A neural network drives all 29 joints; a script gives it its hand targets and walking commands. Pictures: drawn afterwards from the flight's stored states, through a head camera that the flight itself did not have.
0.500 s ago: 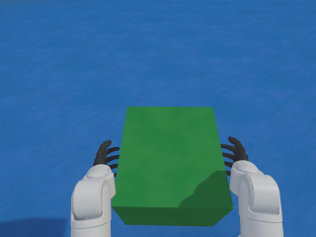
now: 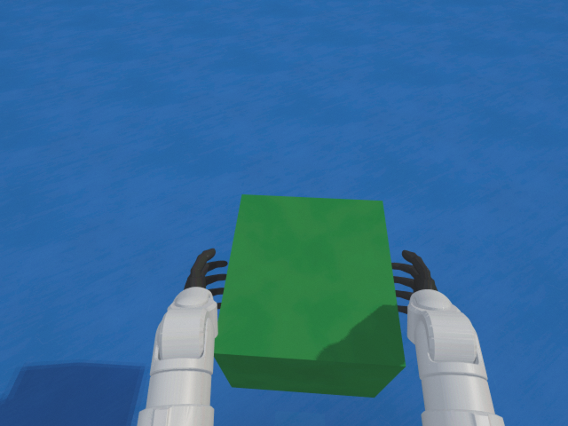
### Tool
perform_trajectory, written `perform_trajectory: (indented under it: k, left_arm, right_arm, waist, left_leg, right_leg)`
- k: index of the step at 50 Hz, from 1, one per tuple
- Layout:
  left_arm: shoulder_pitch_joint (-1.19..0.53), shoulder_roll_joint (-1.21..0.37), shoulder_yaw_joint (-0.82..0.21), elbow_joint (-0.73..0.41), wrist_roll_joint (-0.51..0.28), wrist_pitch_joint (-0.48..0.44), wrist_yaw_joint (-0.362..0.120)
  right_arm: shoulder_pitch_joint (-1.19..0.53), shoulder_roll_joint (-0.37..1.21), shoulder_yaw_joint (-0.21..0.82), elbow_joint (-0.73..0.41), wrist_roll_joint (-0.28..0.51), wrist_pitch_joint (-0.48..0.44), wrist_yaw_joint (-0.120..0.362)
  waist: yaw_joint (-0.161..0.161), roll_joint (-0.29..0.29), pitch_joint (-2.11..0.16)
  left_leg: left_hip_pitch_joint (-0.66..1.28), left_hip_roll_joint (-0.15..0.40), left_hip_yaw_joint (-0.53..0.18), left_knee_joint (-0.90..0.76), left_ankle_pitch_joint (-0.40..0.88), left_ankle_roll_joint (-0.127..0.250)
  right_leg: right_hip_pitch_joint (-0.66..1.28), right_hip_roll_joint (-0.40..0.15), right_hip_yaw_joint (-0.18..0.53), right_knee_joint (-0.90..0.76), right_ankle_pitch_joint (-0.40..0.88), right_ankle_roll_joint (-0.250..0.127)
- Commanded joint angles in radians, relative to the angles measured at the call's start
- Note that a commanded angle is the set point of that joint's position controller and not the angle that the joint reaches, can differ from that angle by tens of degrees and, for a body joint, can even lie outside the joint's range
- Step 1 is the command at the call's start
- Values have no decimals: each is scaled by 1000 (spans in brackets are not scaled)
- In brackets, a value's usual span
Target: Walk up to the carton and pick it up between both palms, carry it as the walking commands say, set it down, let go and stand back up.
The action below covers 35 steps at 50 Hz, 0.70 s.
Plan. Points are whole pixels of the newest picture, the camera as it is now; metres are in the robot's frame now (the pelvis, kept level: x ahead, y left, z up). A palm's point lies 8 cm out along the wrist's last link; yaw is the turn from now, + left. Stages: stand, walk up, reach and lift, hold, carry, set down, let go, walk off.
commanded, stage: hold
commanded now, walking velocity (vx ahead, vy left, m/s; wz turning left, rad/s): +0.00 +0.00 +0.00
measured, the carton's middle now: (306, 294) +0.33 +0.00 -0.04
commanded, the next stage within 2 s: set down in 0.50 s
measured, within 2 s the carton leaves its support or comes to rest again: neither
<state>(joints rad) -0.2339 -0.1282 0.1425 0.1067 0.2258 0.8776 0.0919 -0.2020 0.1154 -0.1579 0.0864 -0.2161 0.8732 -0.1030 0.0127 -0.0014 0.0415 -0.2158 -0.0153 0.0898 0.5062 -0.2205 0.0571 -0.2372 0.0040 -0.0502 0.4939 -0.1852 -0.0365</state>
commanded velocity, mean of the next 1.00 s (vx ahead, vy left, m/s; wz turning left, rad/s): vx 0.00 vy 0.00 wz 0.00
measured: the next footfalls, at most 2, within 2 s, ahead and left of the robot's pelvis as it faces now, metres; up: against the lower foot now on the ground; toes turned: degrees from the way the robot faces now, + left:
none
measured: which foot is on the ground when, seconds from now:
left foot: down 0.00-1.00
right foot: down 0.00-1.00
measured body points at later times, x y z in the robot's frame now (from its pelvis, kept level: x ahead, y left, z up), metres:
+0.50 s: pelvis +0.01 -0.02 +0.00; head -0.06 -0.02 +0.45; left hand +0.31 +0.15 +0.05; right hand +0.31 -0.17 +0.04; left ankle +0.04 +0.08 -0.74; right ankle +0.06 -0.11 -0.74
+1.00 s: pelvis +0.00 -0.02 -0.01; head +0.01 -0.01 +0.44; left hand +0.33 +0.16 -0.01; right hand +0.33 -0.16 -0.02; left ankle +0.04 +0.08 -0.74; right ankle +0.06 -0.11 -0.74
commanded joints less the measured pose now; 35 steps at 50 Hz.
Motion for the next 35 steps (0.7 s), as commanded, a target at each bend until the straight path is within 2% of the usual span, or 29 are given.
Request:
perform_trajectory:
  k: [1,2,3,4,5,6,7,8,10,12,13,15,16,17,18,20,21,22,23,24,25,26,28,29,30,31,33,34,35]
  left_arm:
    - [-478,-695,-508,-73,-277,-213,-247]
    - [-549,-752,-587,-154,-326,-254,-273]
    - [-655,-818,-653,-220,-371,-276,-288]
    - [-685,-838,-715,-252,-395,-292,-290]
    - [-655,-871,-698,-213,-391,-286,-282]
    - [-630,-880,-663,-172,-371,-278,-278]
    - [-622,-860,-640,-107,-367,-267,-286]
    - [-581,-858,-602,-47,-347,-260,-290]
    - [-548,-860,-539,78,-298,-245,-298]
    - [-567,-884,-506,158,-269,-233,-319]
    - [-552,-916,-488,182,-253,-226,-321]
    - [-630,-916,-478,165,-258,-236,-342]
    - [-631,-919,-438,204,-241,-226,-348]
    - [-645,-941,-459,209,-242,-225,-352]
    - [-590,-938,-434,224,-237,-230,-357]
    - [-582,-940,-410,249,-226,-229,-365]
    - [-646,-922,-418,239,-227,-233,-377]
    - [-671,-928,-429,259,-236,-232,-383]
    - [-703,-933,-424,279,-233,-240,-393]
    - [-709,-917,-409,262,-240,-243,-397]
    - [-754,-936,-421,251,-240,-248,-403]
    - [-734,-982,-335,233,-232,-250,-400]
    - [-752,-960,-336,252,-228,-259,-417]
    - [-729,-941,-303,289,-207,-263,-419]
    - [-755,-927,-291,280,-201,-276,-429]
    - [-824,-912,-294,288,-212,-282,-432]
    - [-823,-905,-292,298,-186,-304,-444]
    - [-818,-924,-284,333,-178,-311,-443]
    - [-843,-915,-285,323,-176,-324,-444]
  right_arm:
    - [-494,645,476,-109,249,-197,229]
    - [-560,726,536,-209,298,-227,237]
    - [-600,803,575,-238,326,-246,252]
    - [-603,813,586,-269,336,-249,255]
    - [-646,784,602,-283,355,-245,265]
    - [-688,781,617,-262,362,-236,273]
    - [-638,785,592,-185,341,-220,272]
    - [-622,770,583,-151,341,-214,280]
    - [-616,800,573,-30,314,-188,294]
    - [-640,813,529,31,295,-179,313]
    - [-672,829,534,36,299,-182,326]
    - [-657,894,507,123,279,-169,342]
    - [-674,912,482,180,272,-161,351]
    - [-626,934,460,207,263,-168,357]
    - [-676,937,492,163,278,-172,359]
    - [-690,939,477,159,262,-168,363]
    - [-685,951,463,178,260,-168,359]
    - [-688,927,433,213,241,-174,355]
    - [-735,929,413,205,243,-186,357]
    - [-717,946,421,236,239,-180,362]
    - [-734,945,398,236,238,-182,368]
    - [-816,1003,413,212,263,-205,383]
    - [-784,984,384,236,233,-223,386]
    - [-782,1005,362,269,213,-224,379]
    - [-800,992,344,268,202,-234,381]
    - [-780,1000,308,331,178,-238,373]
    - [-834,1016,321,289,178,-271,369]
    - [-865,1016,316,269,186,-286,366]
    - [-881,1019,307,277,175,-294,360]
  waist:
    - [-34,59,-363]
    - [-60,-2,-523]
    - [-74,-7,-637]
    - [-116,-36,-694]
    - [-101,-3,-660]
    - [-78,-10,-589]
    - [-89,-25,-519]
    - [-73,30,-465]
    - [-18,29,-307]
    - [-23,40,-246]
    - [-6,55,-254]
    - [-15,8,-284]
    - [2,35,-246]
    - [-13,42,-257]
    - [3,4,-266]
    - [-9,-52,-280]
    - [-15,-27,-231]
    - [-46,-10,-201]
    - [-41,15,-204]
    - [-36,-7,-214]
    - [-55,40,-230]
    - [32,27,-244]
    - [9,32,-274]
    - [13,-55,-231]
    - [12,-50,-252]
    - [-6,-29,-238]
    - [10,-41,-287]
    - [13,10,-289]
    - [7,-1,-303]
  left_leg:
    - [121,-12,-216,-101,58,-20]
    - [182,-10,-227,-65,181,-14]
    - [236,-13,-235,-38,310,-20]
    - [273,-12,-244,-26,389,-25]
    - [265,-1,-257,-25,423,-32]
    - [223,-4,-250,-37,377,-32]
    - [200,-8,-245,-46,278,-31]
    - [154,-4,-245,-69,199,-32]
    - [69,-3,-233,-110,128,-28]
    - [66,0,-237,-125,70,-29]
    - [91,4,-243,-129,103,-37]
    - [113,-5,-229,-132,133,-27]
    - [104,-3,-224,-141,126,-27]
    - [117,-2,-231,-145,169,-34]
    - [134,-7,-224,-140,217,-29]
    - [141,-9,-224,-154,242,-25]
    - [102,-20,-212,-155,145,-23]
    - [138,-17,-222,-153,116,-27]
    - [103,-6,-235,-158,78,-24]
    - [126,-9,-224,-158,77,-23]
    - [90,-5,-234,-166,18,-25]
    - [139,8,-215,-157,5,-3]
    - [107,-1,-196,-134,6,-7]
    - [94,-6,-200,-119,2,1]
    - [91,-11,-195,-122,29,4]
    - [80,-8,-192,-116,-32,5]
    - [88,-20,-184,-83,-60,8]
    - [103,-19,-191,-72,-27,2]
    - [94,-19,-190,-66,-34,6]
  right_leg:
    - [199,48,141,-46,72,-26]
    - [233,54,146,-31,207,-7]
    - [262,55,149,-16,331,4]
    - [268,62,143,-12,401,16]
    - [238,60,137,-4,359,18]
    - [218,58,129,-11,302,23]
    - [201,47,128,-33,235,23]
    - [201,40,127,-36,169,16]
    - [201,36,127,-61,108,16]
    - [189,35,128,-74,53,14]
    - [185,37,129,-76,68,14]
    - [214,34,136,-88,105,26]
    - [210,32,137,-96,89,24]
    - [231,31,144,-101,135,24]
    - [258,29,149,-110,167,37]
    - [288,33,142,-122,208,48]
    - [280,31,155,-127,139,48]
    - [229,25,151,-133,79,39]
    - [232,23,160,-128,42,36]
    - [226,21,159,-137,37,38]
    - [246,23,161,-125,4,34]
    - [160,19,157,-143,-38,-20]
    - [187,16,174,-137,-49,-25]
    - [172,9,186,-143,-83,-10]
    - [176,14,181,-139,-59,-8]
    - [153,12,183,-137,-115,-17]
    - [170,-6,224,-158,-209,-15]
    - [142,-16,228,-148,-176,-16]
    - [143,-12,235,-143,-179,-14]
